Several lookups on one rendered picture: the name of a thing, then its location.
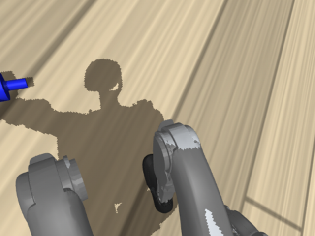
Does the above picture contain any bottle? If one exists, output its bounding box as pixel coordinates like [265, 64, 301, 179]
[0, 73, 28, 102]

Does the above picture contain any right robot hand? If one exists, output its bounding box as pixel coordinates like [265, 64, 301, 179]
[224, 205, 258, 236]

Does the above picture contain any right robot foot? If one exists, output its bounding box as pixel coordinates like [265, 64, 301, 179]
[142, 154, 173, 213]

